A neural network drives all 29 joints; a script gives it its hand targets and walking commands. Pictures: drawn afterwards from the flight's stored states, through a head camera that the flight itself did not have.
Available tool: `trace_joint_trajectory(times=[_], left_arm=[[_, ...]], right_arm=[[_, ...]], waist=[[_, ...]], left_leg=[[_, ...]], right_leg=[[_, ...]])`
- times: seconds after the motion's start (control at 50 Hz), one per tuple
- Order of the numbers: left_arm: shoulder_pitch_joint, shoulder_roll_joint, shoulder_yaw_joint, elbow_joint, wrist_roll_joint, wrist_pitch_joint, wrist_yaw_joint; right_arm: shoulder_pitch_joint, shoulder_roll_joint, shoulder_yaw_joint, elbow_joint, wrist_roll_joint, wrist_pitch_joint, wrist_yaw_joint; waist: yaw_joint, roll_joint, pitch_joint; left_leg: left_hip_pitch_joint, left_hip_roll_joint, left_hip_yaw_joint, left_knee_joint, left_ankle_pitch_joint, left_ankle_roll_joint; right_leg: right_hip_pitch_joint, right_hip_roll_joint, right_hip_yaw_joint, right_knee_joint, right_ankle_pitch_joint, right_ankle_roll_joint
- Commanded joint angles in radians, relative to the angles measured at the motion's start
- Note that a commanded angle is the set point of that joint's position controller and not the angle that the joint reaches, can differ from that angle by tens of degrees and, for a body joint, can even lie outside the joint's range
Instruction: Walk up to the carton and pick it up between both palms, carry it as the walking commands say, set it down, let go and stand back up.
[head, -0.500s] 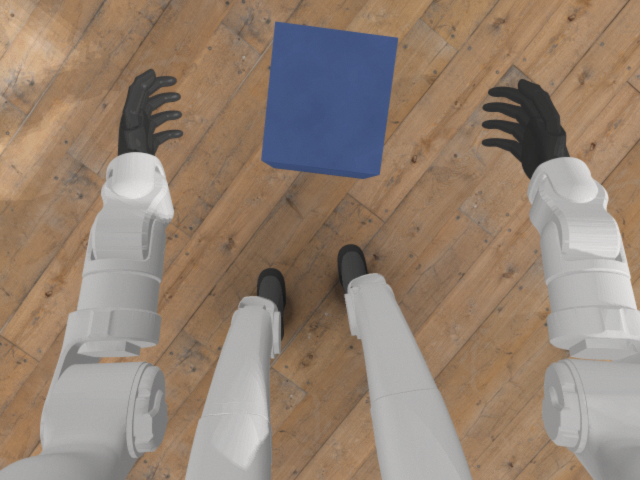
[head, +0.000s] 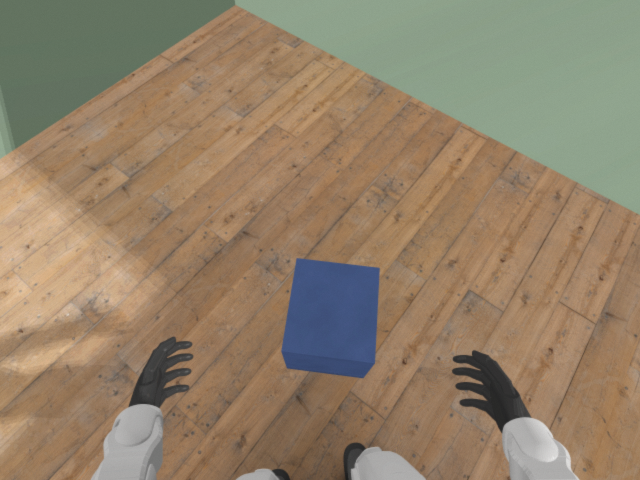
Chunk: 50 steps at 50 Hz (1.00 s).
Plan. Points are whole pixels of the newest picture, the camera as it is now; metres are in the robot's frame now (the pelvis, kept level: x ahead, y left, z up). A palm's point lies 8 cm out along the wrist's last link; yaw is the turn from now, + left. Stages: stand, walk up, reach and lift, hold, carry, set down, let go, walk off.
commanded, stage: let go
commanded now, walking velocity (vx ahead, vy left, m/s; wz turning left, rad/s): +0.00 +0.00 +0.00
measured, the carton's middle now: (331, 320) +0.47 -0.06 -0.65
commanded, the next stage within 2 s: stand in 0.54 s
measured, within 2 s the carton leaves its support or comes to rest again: neither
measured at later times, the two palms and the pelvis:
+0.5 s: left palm (93, 464) +0.16 +0.26 -0.06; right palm (489, 413) +0.18 -0.21 -0.07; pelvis +0.02 +0.02 +0.01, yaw +1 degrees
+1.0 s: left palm out of the picture +0.10 +0.30 -0.09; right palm (543, 446) +0.14 -0.27 -0.09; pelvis +0.03 +0.01 +0.01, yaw +4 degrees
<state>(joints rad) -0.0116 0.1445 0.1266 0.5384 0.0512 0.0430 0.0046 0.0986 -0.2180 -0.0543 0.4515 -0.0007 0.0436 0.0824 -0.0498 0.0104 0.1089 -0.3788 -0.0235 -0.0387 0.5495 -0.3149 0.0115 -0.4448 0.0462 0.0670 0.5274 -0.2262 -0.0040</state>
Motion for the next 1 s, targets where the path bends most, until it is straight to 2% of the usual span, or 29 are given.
trace_joint_trajectory(times=[0.0,0.02,0.04,0.06,0.1,0.12,0.16,0.2,0.26,0.32,0.4,0.42,0.44,0.46,0.5,0.52,0.54,0.56,0.58,0.6,0.62,0.66,0.76,0.82,0.86,0.88,0.92,0.94,0.98], left_arm=[[0.020,0.099,0.006,-0.169,-0.009,-0.056,-0.015],[0.045,0.119,-0.003,-0.196,-0.012,-0.064,-0.016],[0.033,0.127,-0.010,-0.180,-0.032,-0.061,-0.018],[0.057,0.128,-0.014,-0.204,-0.024,-0.064,-0.019],[0.095,0.138,-0.022,-0.195,-0.028,-0.051,-0.024],[0.112,0.145,-0.022,-0.211,-0.027,-0.049,-0.025],[0.162,0.147,-0.023,-0.223,-0.027,-0.040,-0.032],[0.190,0.157,-0.027,-0.223,-0.032,-0.028,-0.036],[0.215,0.148,-0.049,-0.219,-0.054,-0.003,-0.048],[0.189,0.142,-0.066,-0.233,-0.053,0.011,-0.051],[0.161,0.162,-0.063,-0.258,-0.053,0.014,-0.039],[0.147,0.172,-0.061,-0.270,-0.056,0.010,-0.037],[0.145,0.180,-0.062,-0.259,-0.061,0.008,-0.034],[0.163,0.167,-0.079,-0.254,-0.067,0.007,-0.032],[0.157,0.180,-0.080,-0.236,-0.071,0.008,-0.027],[0.254,0.298,-0.033,-0.042,-0.009,-0.004,0.000],[0.263,0.326,-0.026,-0.030,-0.003,-0.014,0.012],[0.265,0.303,-0.035,-0.016,-0.002,-0.023,0.011],[0.254,0.301,-0.037,0.000,0.001,-0.036,0.012],[0.242,0.301,-0.039,0.021,0.002,-0.043,0.012],[0.222,0.292,-0.038,0.037,-0.006,-0.045,0.009],[0.201,0.289,-0.037,0.061,-0.007,-0.059,0.003],[0.188,0.320,-0.021,0.116,-0.010,-0.072,-0.001],[0.221,0.313,-0.023,0.149,-0.012,-0.077,0.000],[0.210,0.323,-0.021,0.159,-0.012,-0.072,0.007],[0.219,0.316,-0.028,0.165,-0.014,-0.071,0.007],[0.216,0.346,-0.022,0.176,-0.012,-0.073,0.008],[0.210,0.336,-0.025,0.180,-0.011,-0.075,0.008],[0.201,0.334,-0.028,0.191,-0.011,-0.070,0.007]], right_arm=[[0.033,-0.094,-0.023,-0.178,-0.003,-0.052,-0.011],[0.050,-0.102,-0.028,-0.194,-0.006,-0.059,-0.012],[0.044,-0.120,-0.017,-0.175,-0.002,-0.056,-0.015],[0.066,-0.106,-0.029,-0.180,-0.011,-0.054,-0.011],[0.056,-0.118,-0.022,-0.165,-0.001,-0.044,-0.008],[0.090,-0.123,-0.026,-0.158,-0.007,-0.041,-0.005],[0.111,-0.124,-0.038,-0.158,-0.011,-0.034,-0.002],[0.108,-0.124,-0.033,-0.144,-0.013,-0.018,-0.004],[0.098,-0.125,-0.042,-0.142,-0.021,0.006,-0.005],[0.082,-0.122,-0.045,-0.135,-0.029,0.032,-0.010],[0.068,-0.132,-0.046,-0.141,-0.030,0.060,-0.024],[0.049,-0.141,-0.054,-0.171,-0.040,0.070,-0.032],[0.040,-0.145,-0.051,-0.163,-0.049,0.085,-0.040],[0.050,-0.136,-0.039,-0.170,-0.054,0.099,-0.043],[0.043,-0.130,-0.028,-0.161,-0.058,0.128,-0.058],[0.085,-0.227,-0.061,-0.014,-0.018,0.062,-0.079],[0.085,-0.248,-0.067,0.006,-0.016,0.024,-0.086],[0.089,-0.254,-0.059,0.018,-0.019,-0.007,-0.085],[0.075,-0.225,-0.048,0.032,-0.022,-0.025,-0.081],[0.097,-0.213,-0.041,0.062,-0.022,-0.033,-0.081],[0.089,-0.225,-0.040,0.073,-0.030,-0.044,-0.078],[0.062,-0.226,-0.036,0.080,-0.033,-0.061,-0.076],[0.115,-0.256,-0.042,0.144,-0.033,-0.072,-0.085],[0.114,-0.270,-0.040,0.164,-0.035,-0.077,-0.095],[0.131,-0.278,-0.036,0.185,-0.031,-0.082,-0.101],[0.104,-0.285,-0.039,0.188,-0.030,-0.083,-0.102],[0.133,-0.284,-0.033,0.203,-0.032,-0.084,-0.105],[0.119,-0.288,-0.031,0.212,-0.032,-0.087,-0.105],[0.116,-0.298,-0.031,0.226,-0.033,-0.089,-0.108]], waist=[[0.015,-0.016,-0.426],[0.019,-0.003,-0.409],[0.000,-0.025,-0.331],[0.015,-0.004,-0.351],[0.033,0.039,-0.288],[0.023,0.043,-0.275],[0.033,0.069,-0.273],[0.041,0.067,-0.213],[0.025,0.032,-0.158],[0.037,0.016,-0.106],[0.040,0.026,-0.121],[0.045,0.008,-0.146],[0.041,0.008,-0.156],[0.056,0.004,-0.183],[0.060,-0.009,-0.160],[0.054,0.033,-0.301],[0.055,0.030,-0.309],[0.045,0.032,-0.262],[0.053,0.022,-0.253],[0.043,-0.014,-0.247],[0.050,0.020,-0.224],[0.053,-0.012,-0.206],[0.046,0.024,-0.211],[0.056,0.035,-0.195],[0.053,-0.034,-0.190],[0.067,-0.010,-0.218],[0.053,0.008,-0.203],[0.063,0.033,-0.188],[0.058,0.025,-0.178]], left_leg=[[0.120,-0.017,0.043,-0.093,0.350,-0.006],[0.144,-0.015,0.035,-0.102,0.381,-0.005],[0.110,-0.019,0.036,-0.116,0.339,-0.002],[0.148,-0.009,0.019,-0.132,0.393,-0.005],[0.149,-0.006,0.017,-0.153,0.353,-0.018],[0.178,-0.004,0.009,-0.156,0.404,-0.022],[0.210,-0.005,0.011,-0.162,0.401,-0.037],[0.201,0.003,0.000,-0.176,0.370,-0.038],[0.201,0.007,-0.002,-0.186,0.337,-0.041],[0.179,0.014,-0.005,-0.194,0.286,-0.034],[0.227,0.019,0.004,-0.171,0.369,-0.032],[0.240,0.016,0.007,-0.160,0.378,-0.032],[0.268,0.022,0.005,-0.153,0.394,-0.030],[0.276,0.024,0.008,-0.140,0.415,-0.026],[0.282,0.025,0.011,-0.126,0.381,-0.021],[0.213,0.062,-0.022,-0.077,0.387,-0.023],[0.275,0.066,-0.047,-0.083,0.339,-0.018],[0.274,0.076,-0.065,-0.082,0.377,-0.011],[0.240,0.084,-0.085,-0.088,0.333,-0.007],[0.218,0.082,-0.095,-0.098,0.296,-0.008],[0.202,0.080,-0.090,-0.095,0.305,-0.001],[0.176,0.079,-0.097,-0.100,0.314,0.000],[0.171,0.081,-0.097,-0.111,0.346,-0.001],[0.181,0.089,-0.103,-0.120,0.418,0.005],[0.186,0.093,-0.112,-0.126,0.399,0.003],[0.195,0.098,-0.120,-0.126,0.388,0.009],[0.191,0.091,-0.115,-0.133,0.389,0.007],[0.186,0.091,-0.118,-0.136,0.363,0.006],[0.165,0.098,-0.130,-0.152,0.305,0.012]], right_leg=[[0.392,0.007,-0.064,-0.027,0.433,0.058],[0.400,0.011,-0.061,-0.040,0.441,0.057],[0.379,0.011,-0.058,-0.054,0.413,0.056],[0.399,0.021,-0.067,-0.054,0.401,0.052],[0.394,0.019,-0.076,-0.078,0.314,0.044],[0.378,0.028,-0.077,-0.079,0.320,0.042],[0.410,0.026,-0.085,-0.088,0.293,0.037],[0.412,0.027,-0.088,-0.091,0.248,0.033],[0.414,0.024,-0.091,-0.102,0.216,0.025],[0.424,0.026,-0.085,-0.100,0.171,0.020],[0.428,0.030,-0.072,-0.091,0.197,0.018],[0.424,0.031,-0.074,-0.083,0.202,0.018],[0.405,0.029,-0.071,-0.077,0.192,0.020],[0.418,0.029,-0.069,-0.059,0.207,0.019],[0.394,0.020,-0.065,-0.056,0.199,0.017],[0.341,-0.088,-0.039,-0.055,0.288,0.031],[0.321,-0.090,-0.029,-0.051,0.267,0.028],[0.290,-0.098,-0.021,-0.059,0.294,0.026],[0.286,-0.100,-0.017,-0.073,0.254,0.026],[0.287,-0.096,-0.017,-0.081,0.227,0.024],[0.278,-0.098,-0.017,-0.094,0.234,0.022],[0.280,-0.107,-0.008,-0.100,0.248,0.020],[0.311,-0.117,0.008,-0.111,0.281,0.009],[0.318,-0.120,0.006,-0.103,0.332,0.008],[0.318,-0.120,0.002,-0.112,0.315,0.010],[0.332,-0.121,-0.003,-0.116,0.301,0.007],[0.321,-0.118,0.006,-0.118,0.284,0.006],[0.317,-0.126,0.011,-0.127,0.267,0.004],[0.318,-0.126,0.009,-0.135,0.227,0.002]])
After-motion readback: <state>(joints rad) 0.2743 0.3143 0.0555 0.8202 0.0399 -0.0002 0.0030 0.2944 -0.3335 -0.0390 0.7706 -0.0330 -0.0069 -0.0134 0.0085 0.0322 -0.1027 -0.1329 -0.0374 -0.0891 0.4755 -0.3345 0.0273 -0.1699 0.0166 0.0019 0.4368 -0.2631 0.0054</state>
